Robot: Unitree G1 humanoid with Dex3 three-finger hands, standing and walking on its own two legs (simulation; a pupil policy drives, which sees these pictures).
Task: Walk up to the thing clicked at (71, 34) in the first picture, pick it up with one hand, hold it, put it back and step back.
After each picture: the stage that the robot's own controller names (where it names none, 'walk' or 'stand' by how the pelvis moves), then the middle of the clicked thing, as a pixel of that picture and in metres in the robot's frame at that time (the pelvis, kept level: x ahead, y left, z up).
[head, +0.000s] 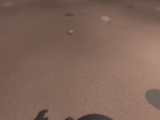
stand; (71, 33) +2.27 +0.60 -0.72
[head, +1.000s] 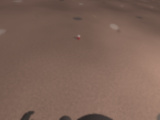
walk; (78, 37) +2.16 +0.27 -0.70
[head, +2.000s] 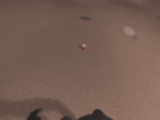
walk; (83, 47) +1.53 +0.08 -0.72
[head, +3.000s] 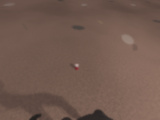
walk; (76, 66) +0.99 +0.17 -0.72
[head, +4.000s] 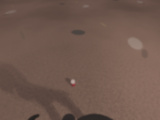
walk; (73, 83) +0.64 +0.23 -0.70
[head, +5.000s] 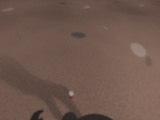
stand; (71, 94) +0.45 +0.20 -0.69
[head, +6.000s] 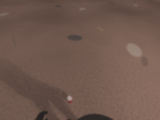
stand; (69, 99) +0.41 +0.22 -0.72
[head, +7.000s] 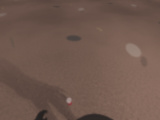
stand; (69, 101) +0.39 +0.22 -0.72
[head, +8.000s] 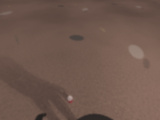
stand; (70, 99) +0.42 +0.21 -0.73
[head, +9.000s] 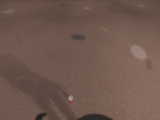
stand; (70, 99) +0.41 +0.20 -0.73
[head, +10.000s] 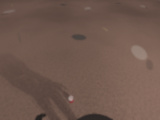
go down; (71, 99) +0.41 +0.20 -0.73
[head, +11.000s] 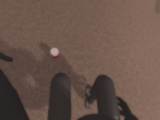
go down; (55, 53) +0.50 +0.24 -0.33
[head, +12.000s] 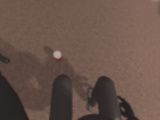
approach; (57, 56) +0.50 +0.24 -0.33
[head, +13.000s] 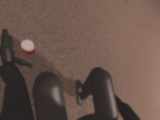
close in; (28, 48) +0.49 +0.29 -0.23
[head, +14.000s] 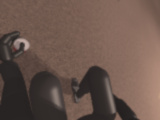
close; (21, 46) +0.47 +0.29 -0.23
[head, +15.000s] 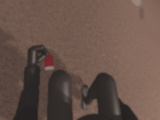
lift; (48, 62) +0.39 +0.25 -0.29
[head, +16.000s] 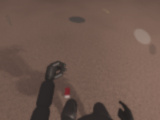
close; (67, 92) +0.37 +0.21 -0.62
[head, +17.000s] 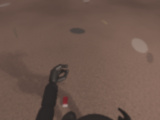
close; (65, 101) +0.33 +0.26 -0.70
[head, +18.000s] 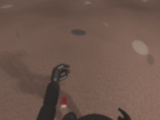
stand; (64, 102) +0.33 +0.28 -0.71
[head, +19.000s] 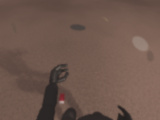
stand; (61, 98) +0.33 +0.29 -0.69
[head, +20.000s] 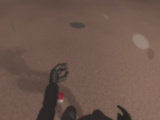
stand; (60, 97) +0.33 +0.31 -0.68
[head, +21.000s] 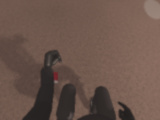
crouch; (54, 77) +0.37 +0.33 -0.48
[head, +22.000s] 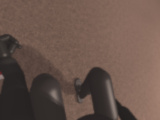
lower; (1, 68) +0.35 +0.39 -0.27
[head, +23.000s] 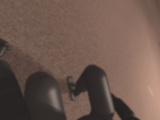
lower; out of the picture +0.33 +0.41 -0.26
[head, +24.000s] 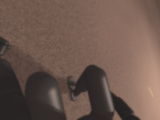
lower; out of the picture +0.32 +0.41 -0.26
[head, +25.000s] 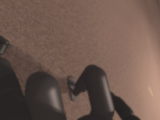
lower; out of the picture +0.32 +0.41 -0.26
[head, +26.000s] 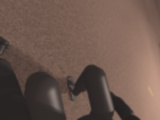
lower; out of the picture +0.33 +0.42 -0.26
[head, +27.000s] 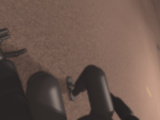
open; out of the picture +0.32 +0.42 -0.26
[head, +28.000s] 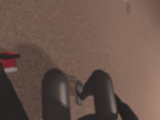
stand; (9, 62) +0.34 +0.41 -0.28
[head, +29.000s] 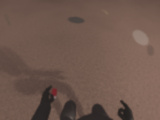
stand; (54, 93) +0.34 +0.37 -0.63
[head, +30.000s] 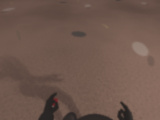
stand; (55, 103) +0.33 +0.39 -0.69
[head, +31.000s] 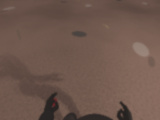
stand; (54, 103) +0.31 +0.40 -0.69
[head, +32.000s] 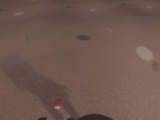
stand; (57, 104) +0.33 +0.40 -0.75
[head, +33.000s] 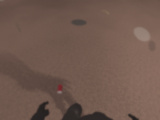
walk; (59, 89) +0.41 +0.41 -0.72
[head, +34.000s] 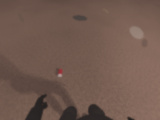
walk; (60, 72) +0.66 +0.42 -0.72
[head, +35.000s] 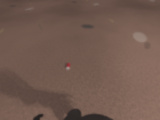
stand; (68, 66) +0.98 +0.47 -0.73
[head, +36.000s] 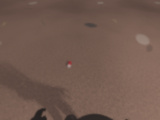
stand; (69, 64) +1.02 +0.39 -0.74
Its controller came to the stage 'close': yes
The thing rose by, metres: 0.01
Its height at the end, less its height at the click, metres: -0.02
